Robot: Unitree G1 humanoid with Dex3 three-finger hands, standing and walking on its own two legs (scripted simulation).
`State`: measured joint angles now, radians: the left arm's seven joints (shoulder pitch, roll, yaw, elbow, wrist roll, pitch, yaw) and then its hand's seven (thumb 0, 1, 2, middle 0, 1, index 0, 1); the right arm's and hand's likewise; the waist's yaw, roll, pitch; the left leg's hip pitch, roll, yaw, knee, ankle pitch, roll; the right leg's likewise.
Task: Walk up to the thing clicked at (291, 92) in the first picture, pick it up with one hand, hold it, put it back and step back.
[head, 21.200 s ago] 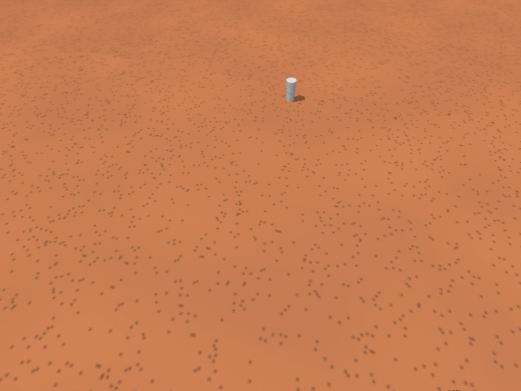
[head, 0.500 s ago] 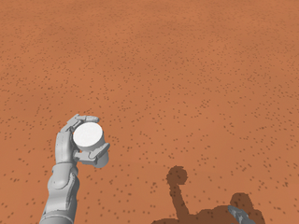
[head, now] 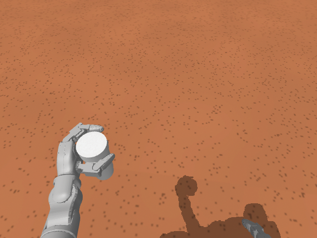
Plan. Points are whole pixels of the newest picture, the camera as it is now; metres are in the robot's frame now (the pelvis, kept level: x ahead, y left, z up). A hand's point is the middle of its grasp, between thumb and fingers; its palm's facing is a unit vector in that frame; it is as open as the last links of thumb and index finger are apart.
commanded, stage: hold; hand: left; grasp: from the side
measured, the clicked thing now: (98, 159) +0.33 +0.18 +0.00
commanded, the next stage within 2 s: crouch in 0.56 s
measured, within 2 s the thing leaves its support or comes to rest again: neither
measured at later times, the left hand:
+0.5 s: hand (96, 151) +0.33 +0.17 +0.05, palm faces +0.13 -0.99 +0.00, open 9.4 cm
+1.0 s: hand (101, 160) +0.34 +0.18 -0.02, palm faces +0.17 -0.99 +0.01, open 9.4 cm
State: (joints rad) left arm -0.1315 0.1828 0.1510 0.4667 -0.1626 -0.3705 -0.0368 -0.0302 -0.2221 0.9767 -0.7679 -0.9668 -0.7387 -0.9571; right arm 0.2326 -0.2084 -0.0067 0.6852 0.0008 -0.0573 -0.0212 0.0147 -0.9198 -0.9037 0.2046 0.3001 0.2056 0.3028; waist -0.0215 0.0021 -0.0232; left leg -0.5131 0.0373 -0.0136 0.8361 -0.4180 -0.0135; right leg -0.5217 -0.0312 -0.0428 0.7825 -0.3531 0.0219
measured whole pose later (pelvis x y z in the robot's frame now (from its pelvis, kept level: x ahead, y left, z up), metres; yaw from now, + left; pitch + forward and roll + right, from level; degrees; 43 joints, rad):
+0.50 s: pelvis +0.00 +0.00 +0.00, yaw +0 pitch +5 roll -2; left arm -0.15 0.18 0.14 0.47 -0.16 -0.36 -0.02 -0.03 -0.22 0.98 -0.77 -0.97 -0.74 -0.96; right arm 0.24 -0.21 0.00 0.69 0.00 -0.06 -0.02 0.01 -0.92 -0.90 0.20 0.30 0.21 0.30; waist -0.02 0.01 -0.03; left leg -0.52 0.04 -0.02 0.84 -0.42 -0.01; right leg -0.52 -0.03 -0.04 0.78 -0.35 0.02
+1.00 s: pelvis -0.01 +0.00 -0.02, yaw +0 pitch +11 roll -1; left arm -0.25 0.17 0.18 0.67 -0.12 -0.49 0.00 -0.03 -0.22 0.98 -0.77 -0.97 -0.74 -0.96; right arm 0.20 -0.21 -0.02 0.69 -0.03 -0.07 0.01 0.01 -0.88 -0.90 0.20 0.30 0.21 0.30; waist -0.04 -0.03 -0.03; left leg -0.72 0.03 -0.02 0.98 -0.45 -0.01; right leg -0.73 -0.04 -0.04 0.92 -0.38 0.02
